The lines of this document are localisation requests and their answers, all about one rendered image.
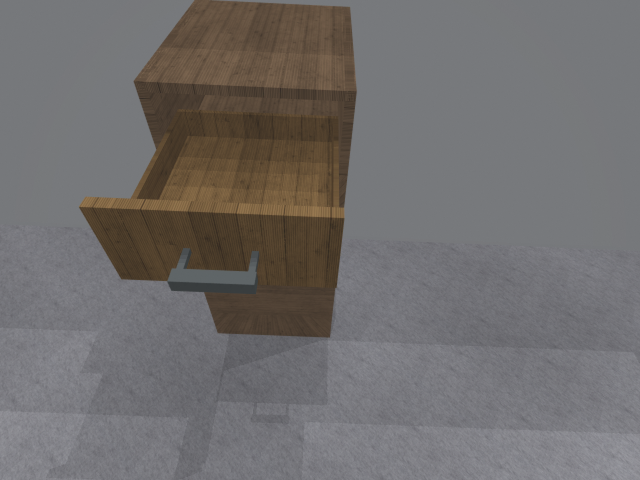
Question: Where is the cabinet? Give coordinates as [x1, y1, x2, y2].
[134, 0, 357, 338]

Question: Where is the handle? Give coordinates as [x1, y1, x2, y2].
[167, 248, 259, 294]

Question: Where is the drawer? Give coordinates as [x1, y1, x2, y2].
[79, 109, 344, 288]

